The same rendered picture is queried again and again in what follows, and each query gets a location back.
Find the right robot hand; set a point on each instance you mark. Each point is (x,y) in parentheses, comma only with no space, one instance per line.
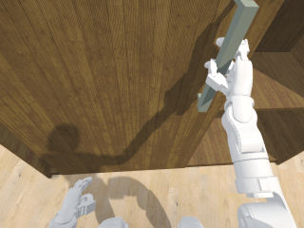
(239,73)

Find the handle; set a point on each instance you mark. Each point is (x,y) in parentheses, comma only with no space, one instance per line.
(242,19)

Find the right robot thigh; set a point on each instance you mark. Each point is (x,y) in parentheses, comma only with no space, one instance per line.
(189,222)

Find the robot thigh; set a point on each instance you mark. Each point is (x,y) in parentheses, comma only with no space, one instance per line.
(189,222)
(113,223)

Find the right robot upper arm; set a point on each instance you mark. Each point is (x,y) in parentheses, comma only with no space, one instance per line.
(267,214)

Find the robot left forearm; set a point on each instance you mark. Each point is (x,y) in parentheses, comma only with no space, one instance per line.
(66,217)

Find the left robot thigh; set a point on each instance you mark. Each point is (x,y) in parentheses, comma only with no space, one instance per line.
(113,223)

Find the left robot hand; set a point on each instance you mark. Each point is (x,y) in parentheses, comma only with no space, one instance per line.
(84,204)

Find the robot right forearm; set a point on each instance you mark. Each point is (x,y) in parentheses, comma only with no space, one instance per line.
(249,156)

